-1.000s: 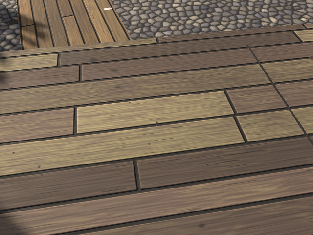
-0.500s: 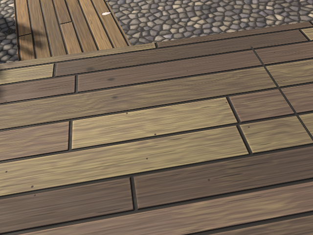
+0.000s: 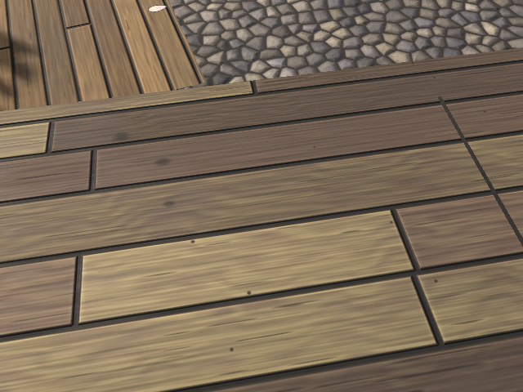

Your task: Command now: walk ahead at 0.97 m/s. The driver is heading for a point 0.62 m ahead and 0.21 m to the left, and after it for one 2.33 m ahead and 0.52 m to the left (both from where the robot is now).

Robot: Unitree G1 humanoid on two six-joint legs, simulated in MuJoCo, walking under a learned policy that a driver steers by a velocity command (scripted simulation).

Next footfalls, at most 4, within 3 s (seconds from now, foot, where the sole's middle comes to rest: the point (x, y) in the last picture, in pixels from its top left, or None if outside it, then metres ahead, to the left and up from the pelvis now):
0.40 right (328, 323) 0.60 -0.12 -0.75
0.86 left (218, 215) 0.94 0.19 -0.75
1.32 right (176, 112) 1.39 0.37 -0.75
1.82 left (102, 74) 1.75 0.74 -0.86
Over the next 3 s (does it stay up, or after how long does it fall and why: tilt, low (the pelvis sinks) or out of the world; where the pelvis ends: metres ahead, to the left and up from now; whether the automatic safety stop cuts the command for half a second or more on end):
stays up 2.42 0.54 -0.09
